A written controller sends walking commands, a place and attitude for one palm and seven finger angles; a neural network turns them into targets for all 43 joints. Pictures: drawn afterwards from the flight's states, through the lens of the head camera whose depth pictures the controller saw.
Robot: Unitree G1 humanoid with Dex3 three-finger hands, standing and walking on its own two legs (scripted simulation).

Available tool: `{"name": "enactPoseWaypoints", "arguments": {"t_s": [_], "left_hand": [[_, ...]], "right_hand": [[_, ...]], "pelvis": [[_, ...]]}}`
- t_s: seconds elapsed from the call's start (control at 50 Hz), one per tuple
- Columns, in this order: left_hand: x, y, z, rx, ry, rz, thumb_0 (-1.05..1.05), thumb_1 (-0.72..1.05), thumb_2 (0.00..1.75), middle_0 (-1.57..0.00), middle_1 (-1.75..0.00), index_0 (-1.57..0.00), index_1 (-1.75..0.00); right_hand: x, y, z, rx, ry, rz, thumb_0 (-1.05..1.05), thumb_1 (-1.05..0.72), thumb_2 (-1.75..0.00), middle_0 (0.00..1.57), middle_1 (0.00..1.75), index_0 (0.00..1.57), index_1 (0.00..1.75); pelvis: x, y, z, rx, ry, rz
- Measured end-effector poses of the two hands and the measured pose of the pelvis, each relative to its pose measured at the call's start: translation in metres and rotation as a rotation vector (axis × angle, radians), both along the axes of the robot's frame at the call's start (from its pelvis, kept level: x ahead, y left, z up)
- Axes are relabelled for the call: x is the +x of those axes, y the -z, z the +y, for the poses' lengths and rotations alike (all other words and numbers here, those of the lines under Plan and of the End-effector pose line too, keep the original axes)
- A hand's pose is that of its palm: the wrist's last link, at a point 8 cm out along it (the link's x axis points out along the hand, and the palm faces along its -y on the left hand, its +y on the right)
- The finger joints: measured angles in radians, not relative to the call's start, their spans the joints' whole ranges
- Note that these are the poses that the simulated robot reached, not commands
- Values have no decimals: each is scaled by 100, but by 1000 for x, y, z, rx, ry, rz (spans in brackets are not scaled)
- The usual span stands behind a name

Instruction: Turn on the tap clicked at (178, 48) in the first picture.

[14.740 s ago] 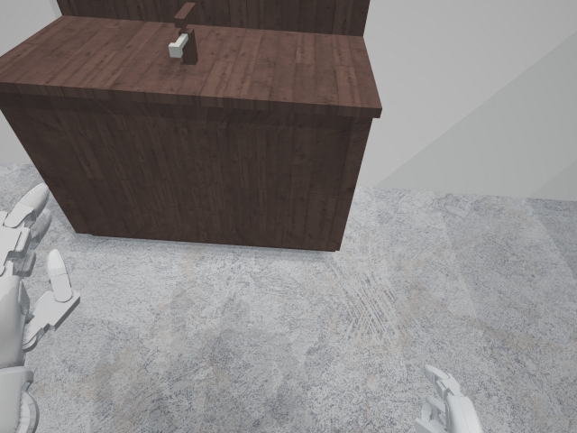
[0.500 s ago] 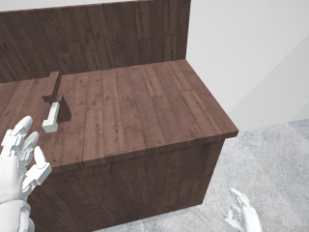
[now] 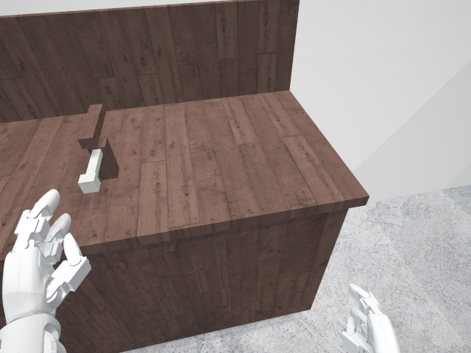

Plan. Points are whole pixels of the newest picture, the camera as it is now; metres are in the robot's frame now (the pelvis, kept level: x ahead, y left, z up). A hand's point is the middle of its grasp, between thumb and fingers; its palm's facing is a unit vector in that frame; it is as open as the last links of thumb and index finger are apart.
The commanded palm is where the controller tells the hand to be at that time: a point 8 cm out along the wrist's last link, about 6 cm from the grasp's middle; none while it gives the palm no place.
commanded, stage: turn the palm inward beside the body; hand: left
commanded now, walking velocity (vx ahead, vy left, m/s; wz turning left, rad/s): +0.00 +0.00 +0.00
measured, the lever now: (89, 183) +0.36 +0.34 +0.10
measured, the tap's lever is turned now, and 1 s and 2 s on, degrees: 0 0 0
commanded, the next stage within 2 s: reach beside the lever's end, fingers flat in 0.46 s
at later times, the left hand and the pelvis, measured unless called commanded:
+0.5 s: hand (100, 244) +0.21 +0.22 +0.15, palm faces +0.49 -0.86 -0.11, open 7.4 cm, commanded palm +0.15 +0.26 +0.16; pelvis +0.02 -0.01 +0.00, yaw +0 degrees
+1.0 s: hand (91, 235) +0.23 +0.25 +0.14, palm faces +0.52 -0.84 -0.11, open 7.4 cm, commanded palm +0.19 +0.29 +0.14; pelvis +0.02 -0.02 +0.01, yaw +0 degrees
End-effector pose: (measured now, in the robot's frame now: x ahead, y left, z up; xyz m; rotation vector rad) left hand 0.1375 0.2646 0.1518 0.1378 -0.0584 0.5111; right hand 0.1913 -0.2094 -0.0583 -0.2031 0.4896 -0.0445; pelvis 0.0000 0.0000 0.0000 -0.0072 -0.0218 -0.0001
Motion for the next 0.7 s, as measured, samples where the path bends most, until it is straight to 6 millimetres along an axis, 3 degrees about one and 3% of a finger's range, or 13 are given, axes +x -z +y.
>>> {"name": "enactPoseWaypoints", "arguments": {"t_s": [0.4, 0.7], "left_hand": [[23, -2, -7, -16, -7, 24, 2, 90, 90, -20, -30, -20, -30], [32, 3, -7, -22, -21, 44, 2, 90, 90, -20, -30, -21, -30]], "right_hand": [[24, 1, -5, 11, -11, 6, 2, -90, -90, 20, 30, 21, 30], [24, 4, -19, 5, 11, 31, 2, -90, -90, 20, 30, 20, 30]], "pelvis": [[21, -2, -7, 9, -2, 22], [24, -3, -16, 13, -4, 22]]}}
